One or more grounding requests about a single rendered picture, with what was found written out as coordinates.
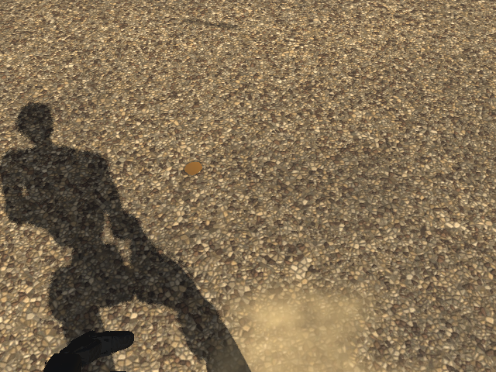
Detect left robot hand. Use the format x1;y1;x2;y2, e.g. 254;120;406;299
43;330;134;372

